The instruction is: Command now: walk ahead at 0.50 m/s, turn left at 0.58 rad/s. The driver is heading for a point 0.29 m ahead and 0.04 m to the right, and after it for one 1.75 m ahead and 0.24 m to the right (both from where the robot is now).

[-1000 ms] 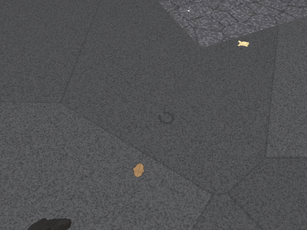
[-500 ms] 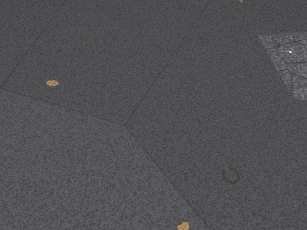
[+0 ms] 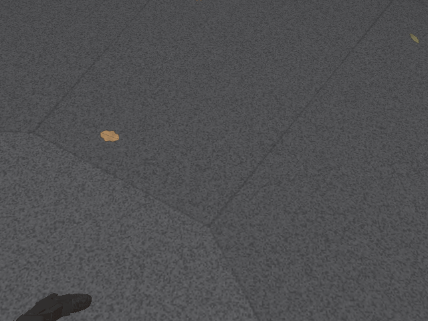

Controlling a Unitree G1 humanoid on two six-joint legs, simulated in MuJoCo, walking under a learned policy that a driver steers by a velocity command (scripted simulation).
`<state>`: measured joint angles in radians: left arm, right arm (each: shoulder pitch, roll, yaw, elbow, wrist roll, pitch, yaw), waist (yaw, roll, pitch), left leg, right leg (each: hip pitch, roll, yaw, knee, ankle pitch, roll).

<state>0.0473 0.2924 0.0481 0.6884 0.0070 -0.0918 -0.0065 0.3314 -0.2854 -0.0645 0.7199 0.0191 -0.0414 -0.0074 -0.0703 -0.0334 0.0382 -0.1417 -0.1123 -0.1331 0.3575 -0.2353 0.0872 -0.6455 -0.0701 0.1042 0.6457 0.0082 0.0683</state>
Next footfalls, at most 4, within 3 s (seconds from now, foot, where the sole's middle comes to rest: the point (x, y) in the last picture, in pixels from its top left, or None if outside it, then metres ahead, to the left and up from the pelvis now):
0.14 right None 0.27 -0.14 -0.78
0.52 left None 0.30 0.11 -0.78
1.32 left None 0.35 0.08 -0.78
1.72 right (294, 307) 0.49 -0.28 -0.78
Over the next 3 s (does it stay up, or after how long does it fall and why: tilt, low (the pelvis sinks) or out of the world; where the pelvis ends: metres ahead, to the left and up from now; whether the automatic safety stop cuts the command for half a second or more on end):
stays up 1.09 -0.21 0.00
